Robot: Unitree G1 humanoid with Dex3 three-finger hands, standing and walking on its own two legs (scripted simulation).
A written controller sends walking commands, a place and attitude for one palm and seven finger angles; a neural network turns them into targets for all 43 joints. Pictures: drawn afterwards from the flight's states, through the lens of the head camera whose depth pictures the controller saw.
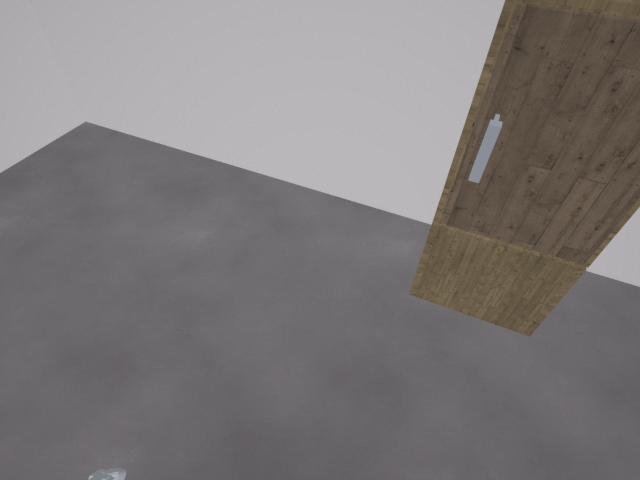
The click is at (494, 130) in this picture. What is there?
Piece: cupboard door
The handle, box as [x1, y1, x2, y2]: [468, 114, 502, 182]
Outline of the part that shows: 498,114 495,115 493,120 490,120 468,180 476,182 479,181 501,127 502,122 498,120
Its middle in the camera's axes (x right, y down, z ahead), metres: +0.40 -0.22 +0.94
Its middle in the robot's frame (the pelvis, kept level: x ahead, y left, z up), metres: +0.87 -0.35 -0.05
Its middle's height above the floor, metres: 0.72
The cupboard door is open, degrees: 0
